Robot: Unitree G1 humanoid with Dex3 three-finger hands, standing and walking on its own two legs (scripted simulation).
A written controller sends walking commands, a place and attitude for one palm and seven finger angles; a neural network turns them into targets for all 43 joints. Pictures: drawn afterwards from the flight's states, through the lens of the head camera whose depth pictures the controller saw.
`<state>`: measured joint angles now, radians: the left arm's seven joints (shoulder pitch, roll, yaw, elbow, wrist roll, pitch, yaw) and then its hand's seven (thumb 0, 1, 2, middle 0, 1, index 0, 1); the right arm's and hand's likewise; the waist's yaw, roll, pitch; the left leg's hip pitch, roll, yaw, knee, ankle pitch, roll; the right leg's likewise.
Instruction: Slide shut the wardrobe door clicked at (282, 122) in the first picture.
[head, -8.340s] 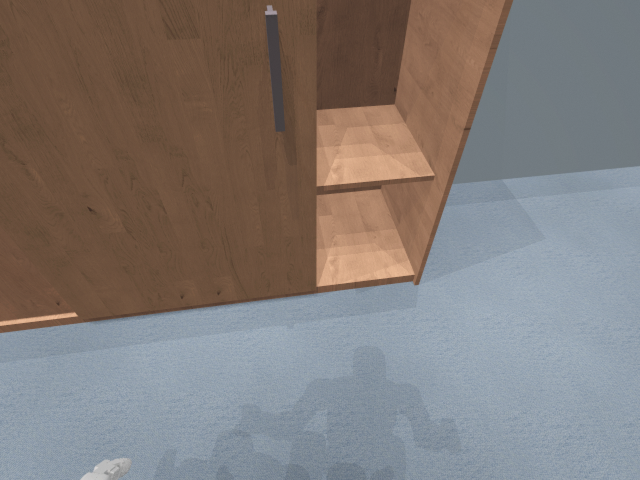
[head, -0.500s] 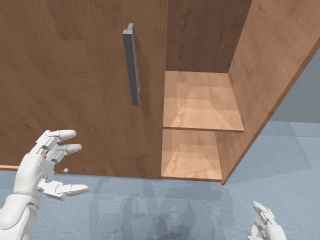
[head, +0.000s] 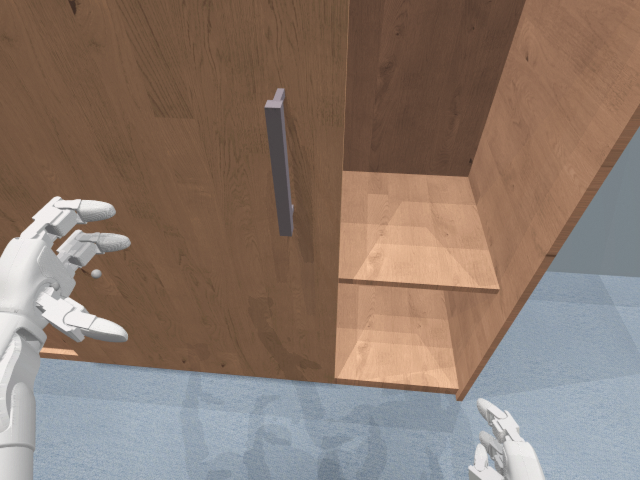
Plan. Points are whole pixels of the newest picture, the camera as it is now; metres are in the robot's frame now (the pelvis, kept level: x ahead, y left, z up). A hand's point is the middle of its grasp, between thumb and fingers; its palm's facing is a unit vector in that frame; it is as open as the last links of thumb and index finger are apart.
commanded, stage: raise the hand with hooked fingers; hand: left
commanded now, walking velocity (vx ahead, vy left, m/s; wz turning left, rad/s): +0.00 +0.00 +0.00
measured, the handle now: (283, 168) +0.53 +0.12 +0.12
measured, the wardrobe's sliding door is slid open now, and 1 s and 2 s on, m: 0.39 0.39 0.39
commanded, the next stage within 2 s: move the hooked fingers beside the handle in 0.50 s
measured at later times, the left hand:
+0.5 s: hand (123, 272) +0.28 +0.25 +0.15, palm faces +0.10 -0.99 -0.08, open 14.0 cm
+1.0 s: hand (158, 242) +0.32 +0.23 +0.16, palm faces +0.06 -1.00 -0.04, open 14.0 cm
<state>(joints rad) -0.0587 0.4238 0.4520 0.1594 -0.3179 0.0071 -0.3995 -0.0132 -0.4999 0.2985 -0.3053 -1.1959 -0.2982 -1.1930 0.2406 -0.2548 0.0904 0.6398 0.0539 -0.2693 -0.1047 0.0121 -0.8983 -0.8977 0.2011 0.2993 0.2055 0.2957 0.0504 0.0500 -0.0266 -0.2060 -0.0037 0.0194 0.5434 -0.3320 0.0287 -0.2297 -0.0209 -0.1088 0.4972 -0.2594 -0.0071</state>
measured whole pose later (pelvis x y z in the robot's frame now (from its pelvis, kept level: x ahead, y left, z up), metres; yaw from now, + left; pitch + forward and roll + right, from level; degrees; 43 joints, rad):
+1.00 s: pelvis -0.01 -0.02 +0.00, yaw -1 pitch +0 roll +0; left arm -0.24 0.39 0.42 0.36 -0.29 -0.03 -0.37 -0.01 -0.50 0.30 -0.31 -1.20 -0.30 -1.20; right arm 0.24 -0.27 0.06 0.67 0.06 -0.27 -0.12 0.01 -0.90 -0.90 0.20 0.30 0.20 0.30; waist 0.01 0.05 -0.03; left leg -0.21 0.01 0.03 0.51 -0.30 0.00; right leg -0.26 0.00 -0.10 0.50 -0.25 -0.03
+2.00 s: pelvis -0.01 +0.00 +0.00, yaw -2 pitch +5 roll +0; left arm -0.66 0.40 0.35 0.85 -0.17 -0.14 -0.23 -0.01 -0.50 0.30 -0.30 -1.20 -0.30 -1.20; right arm 0.33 -0.28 0.04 0.69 0.05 -0.15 -0.06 0.01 -0.90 -0.90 0.20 0.30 0.20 0.30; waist -0.06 0.03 -0.05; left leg -0.32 0.00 0.06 0.54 -0.31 0.03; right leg -0.37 -0.01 -0.07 0.52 -0.24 -0.01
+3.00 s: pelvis +0.00 +0.00 -0.01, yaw -3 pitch +9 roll -1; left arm -0.79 0.40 0.34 1.02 -0.12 -0.22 -0.18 -0.01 -0.50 0.30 -0.30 -1.20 -0.30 -1.20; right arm 0.35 -0.27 0.03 0.66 0.04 -0.06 -0.04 0.01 -0.90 -0.90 0.20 0.30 0.20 0.30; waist -0.08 0.03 -0.06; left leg -0.40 0.01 0.06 0.59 -0.34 0.03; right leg -0.45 -0.01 -0.07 0.56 -0.26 -0.01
